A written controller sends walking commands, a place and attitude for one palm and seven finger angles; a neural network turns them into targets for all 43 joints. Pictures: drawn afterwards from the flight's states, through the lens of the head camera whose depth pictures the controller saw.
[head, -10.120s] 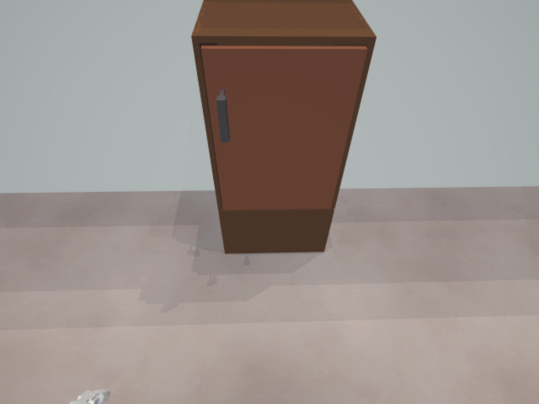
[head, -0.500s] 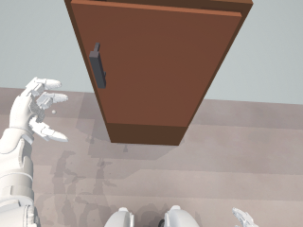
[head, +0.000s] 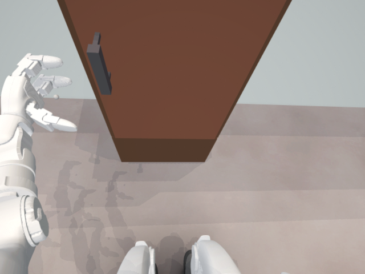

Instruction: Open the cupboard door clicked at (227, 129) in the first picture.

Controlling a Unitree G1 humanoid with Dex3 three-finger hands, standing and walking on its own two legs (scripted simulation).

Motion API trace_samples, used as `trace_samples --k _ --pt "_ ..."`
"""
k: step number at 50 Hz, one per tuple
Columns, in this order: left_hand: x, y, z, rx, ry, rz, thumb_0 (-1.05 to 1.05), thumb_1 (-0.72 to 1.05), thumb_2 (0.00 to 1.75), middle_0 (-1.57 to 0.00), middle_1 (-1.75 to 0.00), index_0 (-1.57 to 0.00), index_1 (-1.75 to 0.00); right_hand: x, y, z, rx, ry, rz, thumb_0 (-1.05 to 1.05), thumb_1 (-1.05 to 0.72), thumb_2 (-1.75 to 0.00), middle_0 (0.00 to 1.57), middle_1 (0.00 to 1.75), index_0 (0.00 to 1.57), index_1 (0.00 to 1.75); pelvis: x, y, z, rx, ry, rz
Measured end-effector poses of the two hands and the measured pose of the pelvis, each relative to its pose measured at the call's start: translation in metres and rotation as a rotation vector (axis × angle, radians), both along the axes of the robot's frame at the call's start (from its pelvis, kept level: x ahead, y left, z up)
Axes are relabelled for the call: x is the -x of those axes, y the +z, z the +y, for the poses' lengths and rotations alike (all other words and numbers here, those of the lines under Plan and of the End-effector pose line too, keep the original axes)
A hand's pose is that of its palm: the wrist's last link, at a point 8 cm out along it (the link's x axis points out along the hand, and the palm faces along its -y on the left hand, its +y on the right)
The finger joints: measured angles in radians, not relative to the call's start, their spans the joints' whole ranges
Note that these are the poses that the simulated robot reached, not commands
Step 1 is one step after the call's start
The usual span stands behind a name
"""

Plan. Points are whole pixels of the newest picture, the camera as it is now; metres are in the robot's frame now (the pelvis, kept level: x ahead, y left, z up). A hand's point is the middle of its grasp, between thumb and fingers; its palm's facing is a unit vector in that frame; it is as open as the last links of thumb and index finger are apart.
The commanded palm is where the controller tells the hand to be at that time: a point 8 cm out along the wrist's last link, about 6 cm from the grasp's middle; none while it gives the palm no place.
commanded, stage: move the hooked fingers beside the handle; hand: left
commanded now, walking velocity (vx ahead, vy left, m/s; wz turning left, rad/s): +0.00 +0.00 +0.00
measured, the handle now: (102, 65) +0.56 +0.17 +0.06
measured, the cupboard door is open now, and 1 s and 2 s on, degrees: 0 0 0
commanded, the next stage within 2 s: slide the fingers in behind the handle in 1.12 s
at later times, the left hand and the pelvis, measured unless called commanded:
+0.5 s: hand (70, 77) +0.52 +0.23 +0.06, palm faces -0.01 -1.00 -0.02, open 14.0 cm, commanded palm +0.49 +0.27 +0.06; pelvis +0.01 +0.00 +0.00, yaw -2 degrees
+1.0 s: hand (68, 84) +0.50 +0.24 +0.05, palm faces -0.02 -1.00 +0.00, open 14.0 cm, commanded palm +0.49 +0.28 +0.05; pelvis +0.01 +0.00 +0.00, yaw -1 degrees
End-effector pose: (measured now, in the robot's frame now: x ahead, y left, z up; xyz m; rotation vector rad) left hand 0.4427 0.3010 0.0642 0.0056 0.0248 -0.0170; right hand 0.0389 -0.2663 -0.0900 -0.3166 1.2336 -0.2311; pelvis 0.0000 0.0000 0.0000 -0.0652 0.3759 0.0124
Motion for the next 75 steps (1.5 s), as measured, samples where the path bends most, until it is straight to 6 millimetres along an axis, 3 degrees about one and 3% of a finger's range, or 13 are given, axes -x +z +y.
trace_samples --k 11,21,28,38,47,51,61,75 --pt "-0.037 0.0 -0.006 -0.006 0.0 -0.011 -0.02 -0.5 0.3 -0.3 -1.2 -0.3 -1.2 0.03 -0.001 0.002 0.01 -0.047 0.115 0.01 -0.9 -0.9 0.2 0.3 0.2 0.3 -0.003 -0.004 0.003 0.01 -0.006 0.045" --pt "-0.057 -0.005 -0.017 -0.012 -0.004 0.036 -0.02 -0.5 0.3 -0.3 -1.2 -0.3 -1.2 0.041 -0.001 0.009 -0.009 -0.079 0.162 0.01 -0.9 -0.9 0.2 0.3 0.2 0.3 -0.007 -0.004 0.003 0.013 -0.013 0.064" --pt "-0.051 -0.004 -0.012 -0.026 0.014 0.008 -0.02 -0.5 0.3 -0.3 -1.2 -0.3 -1.2 0.038 0.001 0.011 -0.027 -0.092 0.162 0.01 -0.9 -0.9 0.2 0.3 0.2 0.3 -0.012 -0.001 0.003 0.011 -0.025 0.059" --pt "-0.038 -0.005 -0.001 -0.013 0.02 0.033 -0.02 -0.5 0.3 -0.3 -1.2 -0.3 -1.2 0.016 0.004 0.005 -0.009 -0.05 0.13 0.01 -0.9 -0.9 0.2 0.3 0.2 0.3 -0.013 0.002 0.001 0.015 -0.006 0.041" --pt "-0.042 -0.006 -0.011 0.008 -0.011 0.015 -0.02 -0.5 0.3 -0.3 -1.2 -0.3 -1.2 0.006 0.002 0.001 0.011 -0.035 0.107 0.0 -0.9 -0.9 0.2 0.3 0.2 0.3 -0.011 -0.001 0.003 0.018 -0.001 0.046" --pt "-0.042 -0.012 -0.011 -0.003 -0.002 0.034 -0.02 -0.5 0.3 -0.3 -1.2 -0.31 -1.2 0.007 0.002 0.003 0.008 -0.043 0.095 0.0 -0.9 -0.9 0.2 0.3 0.2 0.3 -0.01 -0.002 0.003 0.017 -0.007 0.049" --pt "-0.04 -0.004 0.001 -0.02 0.013 0.013 -0.02 -0.5 0.3 -0.3 -1.2 -0.3 -1.2 0.023 -0.002 0.012 -0.015 -0.053 0.138 0.0 -0.9 -0.9 0.2 0.3 0.2 0.3 -0.008 -0.003 0.005 0.021 -0.004 0.045" --pt "-0.053 -0.014 -0.032 0.009 -0.019 0.012 -0.02 -0.5 0.3 -0.3 -1.2 -0.3 -1.2 0.032 -0.001 0.012 -0.01 -0.074 0.156 0.01 -0.9 -0.9 0.2 0.3 0.2 0.3 -0.009 -0.005 0.007 0.022 -0.009 0.059"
